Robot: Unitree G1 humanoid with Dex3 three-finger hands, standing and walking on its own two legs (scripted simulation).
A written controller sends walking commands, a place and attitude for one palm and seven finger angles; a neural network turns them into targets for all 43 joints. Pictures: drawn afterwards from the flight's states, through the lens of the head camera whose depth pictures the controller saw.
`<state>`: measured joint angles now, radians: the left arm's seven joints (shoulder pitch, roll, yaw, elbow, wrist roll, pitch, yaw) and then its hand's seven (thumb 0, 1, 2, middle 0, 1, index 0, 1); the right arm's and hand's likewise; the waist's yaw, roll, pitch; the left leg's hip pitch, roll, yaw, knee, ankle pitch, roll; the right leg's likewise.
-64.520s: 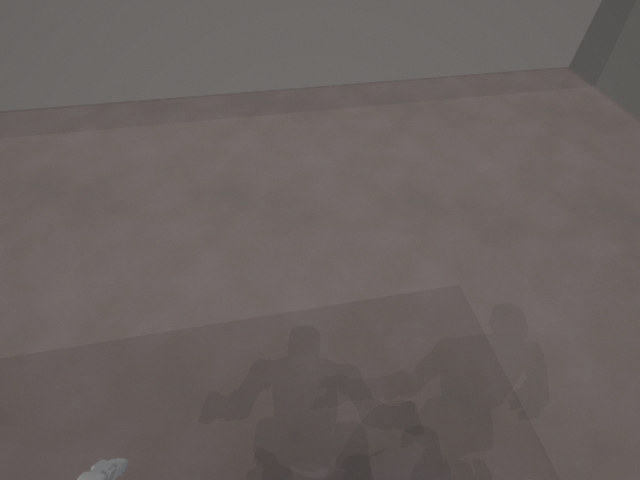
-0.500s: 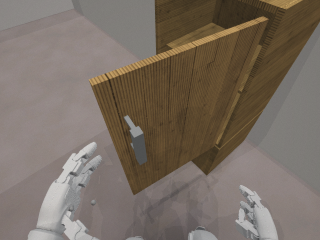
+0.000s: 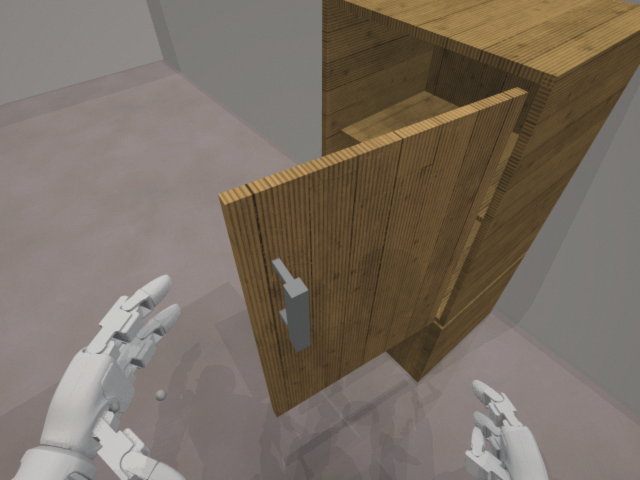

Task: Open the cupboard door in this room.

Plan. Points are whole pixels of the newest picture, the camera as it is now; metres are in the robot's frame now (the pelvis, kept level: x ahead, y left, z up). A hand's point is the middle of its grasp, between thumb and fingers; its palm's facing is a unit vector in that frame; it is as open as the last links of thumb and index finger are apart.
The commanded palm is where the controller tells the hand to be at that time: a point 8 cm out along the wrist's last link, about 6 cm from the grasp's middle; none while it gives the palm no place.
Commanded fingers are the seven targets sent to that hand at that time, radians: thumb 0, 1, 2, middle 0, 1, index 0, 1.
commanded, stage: draw the hand back to the body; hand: left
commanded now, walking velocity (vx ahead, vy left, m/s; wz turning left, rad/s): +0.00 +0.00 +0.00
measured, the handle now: (290, 305) +0.32 +0.07 +0.06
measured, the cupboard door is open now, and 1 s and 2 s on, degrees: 82 82 82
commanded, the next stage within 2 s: step back with the hand held close in 1.10 s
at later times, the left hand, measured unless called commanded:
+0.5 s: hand (77, 332) +0.21 +0.24 +0.17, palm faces +0.35 -0.84 -0.41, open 11.8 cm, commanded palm +0.16 +0.28 +0.19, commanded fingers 0.00 0.55 0.75 -0.19 -0.30 -0.19 -0.30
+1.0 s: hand (58, 312) +0.21 +0.24 +0.20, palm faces +0.42 -0.81 -0.42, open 7.6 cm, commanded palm +0.16 +0.28 +0.21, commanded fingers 0.00 0.90 0.90 -0.20 -0.30 -0.20 -0.30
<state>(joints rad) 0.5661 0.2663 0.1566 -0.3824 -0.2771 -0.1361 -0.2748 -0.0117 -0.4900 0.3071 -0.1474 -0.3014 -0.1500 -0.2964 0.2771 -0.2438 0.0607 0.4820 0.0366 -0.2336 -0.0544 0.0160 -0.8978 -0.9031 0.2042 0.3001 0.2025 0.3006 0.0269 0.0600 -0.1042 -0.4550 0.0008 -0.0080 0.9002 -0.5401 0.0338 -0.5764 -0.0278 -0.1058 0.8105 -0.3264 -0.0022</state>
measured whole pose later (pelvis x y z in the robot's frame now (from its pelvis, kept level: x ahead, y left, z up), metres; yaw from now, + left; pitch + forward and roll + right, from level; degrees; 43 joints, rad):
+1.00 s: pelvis +0.02 -0.01 +0.04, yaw -1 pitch -4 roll -1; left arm 0.48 0.33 0.33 -0.41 -0.04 -0.11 0.10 0.01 0.86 0.89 -0.20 -0.30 -0.21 -0.30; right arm 0.20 -0.23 0.02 0.65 -0.01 -0.14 -0.06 0.01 -0.90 -0.90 0.20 0.30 0.20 0.30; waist 0.07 0.07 0.03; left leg 0.00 0.01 0.02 0.41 -0.33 0.02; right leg -0.15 0.00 -0.08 0.39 -0.16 -0.01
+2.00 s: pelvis -0.08 +0.00 +0.02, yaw -1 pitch -1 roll -1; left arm 0.53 0.41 0.44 -0.53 0.02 -0.24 0.16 0.01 0.88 0.90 -0.21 -0.30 -0.21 -0.30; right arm 0.25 -0.22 0.00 0.57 -0.01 -0.08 -0.09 0.01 -0.90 -0.90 0.21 0.30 0.20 0.30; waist -0.03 0.00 0.03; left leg -0.37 -0.02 0.03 0.68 -0.30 0.05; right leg -0.48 0.00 -0.01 0.70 -0.21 0.02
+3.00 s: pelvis -0.28 +0.01 +0.04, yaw -5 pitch -1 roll +0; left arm 0.52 0.41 0.45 -0.44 -0.03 -0.17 0.16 0.01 0.89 0.90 -0.20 -0.30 -0.21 -0.30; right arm 0.27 -0.20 0.02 0.67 -0.02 -0.17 -0.09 0.02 -0.90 -0.90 0.20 0.30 0.20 0.30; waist -0.04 -0.03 -0.02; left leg -0.32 -0.01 0.04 0.48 -0.15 0.04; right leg -0.25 0.01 -0.06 0.68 -0.49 -0.01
